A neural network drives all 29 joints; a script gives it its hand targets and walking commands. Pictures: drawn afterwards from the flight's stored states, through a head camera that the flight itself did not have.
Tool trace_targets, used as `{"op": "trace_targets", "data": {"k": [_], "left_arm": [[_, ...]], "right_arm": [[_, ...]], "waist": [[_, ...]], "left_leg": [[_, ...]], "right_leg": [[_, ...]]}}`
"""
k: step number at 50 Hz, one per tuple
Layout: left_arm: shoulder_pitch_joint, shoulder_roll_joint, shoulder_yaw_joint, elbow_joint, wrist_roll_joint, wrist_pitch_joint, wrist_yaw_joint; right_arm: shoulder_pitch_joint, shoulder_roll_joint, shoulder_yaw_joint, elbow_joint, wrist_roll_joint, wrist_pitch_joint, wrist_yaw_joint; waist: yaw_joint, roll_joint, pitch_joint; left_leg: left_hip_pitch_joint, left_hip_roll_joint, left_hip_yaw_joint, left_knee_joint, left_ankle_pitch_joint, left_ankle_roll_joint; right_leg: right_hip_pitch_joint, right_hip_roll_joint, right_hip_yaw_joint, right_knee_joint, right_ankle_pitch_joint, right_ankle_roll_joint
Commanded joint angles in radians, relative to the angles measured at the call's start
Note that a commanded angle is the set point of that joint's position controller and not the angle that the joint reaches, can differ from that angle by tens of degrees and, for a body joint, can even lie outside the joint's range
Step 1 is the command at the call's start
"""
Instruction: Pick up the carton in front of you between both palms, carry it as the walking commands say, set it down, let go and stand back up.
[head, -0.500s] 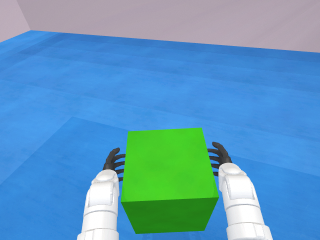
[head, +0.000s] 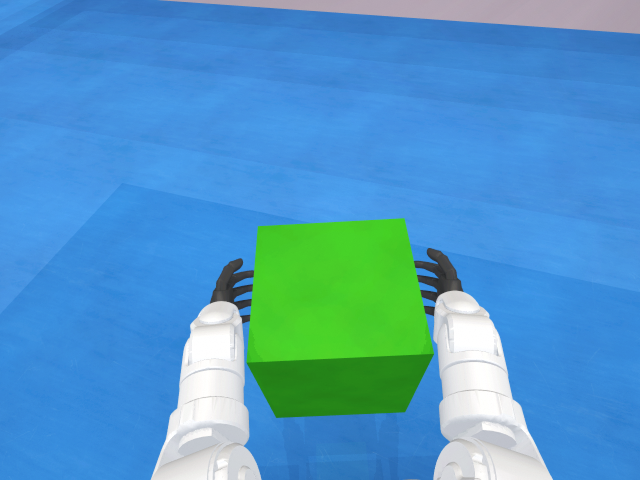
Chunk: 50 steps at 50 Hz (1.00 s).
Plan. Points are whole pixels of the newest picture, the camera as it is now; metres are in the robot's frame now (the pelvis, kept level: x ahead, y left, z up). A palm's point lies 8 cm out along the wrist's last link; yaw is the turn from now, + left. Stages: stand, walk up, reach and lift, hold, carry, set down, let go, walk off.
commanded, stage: set down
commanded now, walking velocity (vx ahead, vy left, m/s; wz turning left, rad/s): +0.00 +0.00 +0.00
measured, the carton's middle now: (335, 324) +0.35 -0.02 -0.07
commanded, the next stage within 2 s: none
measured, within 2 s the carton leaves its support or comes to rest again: neither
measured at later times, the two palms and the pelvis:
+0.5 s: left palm (270, 333) +0.40 +0.09 -0.18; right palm (438, 341) +0.35 -0.20 -0.17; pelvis -0.03 +0.02 -0.10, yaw +0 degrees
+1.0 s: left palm (295, 342) +0.45 +0.06 -0.33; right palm (435, 366) +0.36 -0.23 -0.33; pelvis -0.06 +0.02 -0.23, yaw +1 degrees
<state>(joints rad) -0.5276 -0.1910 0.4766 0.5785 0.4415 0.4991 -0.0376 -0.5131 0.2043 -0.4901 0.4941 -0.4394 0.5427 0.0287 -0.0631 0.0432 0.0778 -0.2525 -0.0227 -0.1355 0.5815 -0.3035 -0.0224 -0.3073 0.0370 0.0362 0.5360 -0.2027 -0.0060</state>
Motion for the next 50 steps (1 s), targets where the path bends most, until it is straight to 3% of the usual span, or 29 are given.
{"op": "trace_targets", "data": {"k": [1, 4, 9, 12, 16, 22, 25, 32, 39, 50], "left_arm": [[-0.445, -0.692, -0.32, 0.098, -0.123, -0.114, -0.155], [-0.439, -0.689, -0.354, 0.104, -0.136, -0.219, -0.131], [-0.501, -0.796, -0.554, 0.056, -0.223, -0.361, -0.092], [-0.547, -0.838, -0.686, -0.006, -0.283, -0.398, -0.074], [-0.591, -0.85, -0.777, -0.056, -0.329, -0.391, -0.063], [-0.656, -0.844, -0.706, 0.027, -0.302, -0.31, -0.098], [-0.703, -0.829, -0.647, 0.082, -0.283, -0.28, -0.12], [-0.822, -0.789, -0.574, 0.17, -0.279, -0.272, -0.134], [-0.948, -0.75, -0.579, 0.199, -0.312, -0.285, -0.11], [-1.151, -0.681, -0.55, 0.265, -0.339, -0.258, -0.08]], "right_arm": [[-0.4, 0.651, 0.313, 0.095, 0.122, -0.112, 0.169], [-0.417, 0.633, 0.345, 0.076, 0.13, -0.217, 0.172], [-0.484, 0.712, 0.522, 0.039, 0.216, -0.359, 0.201], [-0.513, 0.738, 0.602, 0.008, 0.264, -0.4, 0.212], [-0.541, 0.732, 0.647, -0.034, 0.299, -0.394, 0.219], [-0.599, 0.754, 0.587, 0.032, 0.282, -0.309, 0.243], [-0.641, 0.762, 0.539, 0.074, 0.265, -0.274, 0.247], [-0.756, 0.755, 0.489, 0.11, 0.264, -0.256, 0.224], [-0.878, 0.73, 0.491, 0.089, 0.299, -0.264, 0.188], [-1.078, 0.667, 0.437, 0.079, 0.327, -0.235, 0.167]], "waist": [[-0.024, -0.027, -0.223], [-0.018, -0.027, -0.346], [-0.028, -0.013, -0.712], [-0.049, -0.004, -0.957], [-0.075, 0.009, -1.122], [-0.084, 0.021, -1.023], [-0.09, 0.018, -0.988], [-0.109, 0.017, -1.058], [-0.133, 0.035, -1.187], [-0.171, 0.062, -1.247]], "left_leg": [[-0.288, -0.096, 0.076, -0.067, 0.048, 0.045], [-0.347, -0.107, 0.078, 0.007, 0.146, 0.028], [-0.412, -0.119, 0.062, 0.166, 0.337, 0.002], [-0.423, -0.124, 0.062, 0.261, 0.449, -0.016], [-0.487, -0.132, 0.07, 0.355, 0.454, -0.027], [-0.755, -0.15, 0.103, 0.427, 0.152, -0.016], [-0.875, -0.157, 0.116, 0.467, 0.066, -0.008], [-1.067, -0.176, 0.133, 0.595, 0.033, -0.001], [-1.199, -0.191, 0.154, 0.734, 0.012, -0.002], [-1.327, -0.204, 0.187, 0.903, -0.087, 0.003]], "right_leg": [[0.125, 0.054, 0.006, 0.016, 0.134, 0.008], [0.027, 0.07, -0.011, 0.108, 0.234, 0.019], [-0.102, 0.085, -0.025, 0.279, 0.401, 0.031], [-0.175, 0.086, -0.032, 0.369, 0.49, 0.038], [-0.31, 0.092, -0.047, 0.448, 0.46, 0.045], [-0.503, 0.089, -0.062, 0.51, 0.223, 0.044], [-0.571, 0.087, -0.065, 0.547, 0.159, 0.046], [-0.679, 0.089, -0.07, 0.668, 0.164, 0.058], [-0.756, 0.092, -0.084, 0.799, 0.175, 0.07], [-0.902, 0.093, -0.125, 0.952, 0.086, 0.081]]}}
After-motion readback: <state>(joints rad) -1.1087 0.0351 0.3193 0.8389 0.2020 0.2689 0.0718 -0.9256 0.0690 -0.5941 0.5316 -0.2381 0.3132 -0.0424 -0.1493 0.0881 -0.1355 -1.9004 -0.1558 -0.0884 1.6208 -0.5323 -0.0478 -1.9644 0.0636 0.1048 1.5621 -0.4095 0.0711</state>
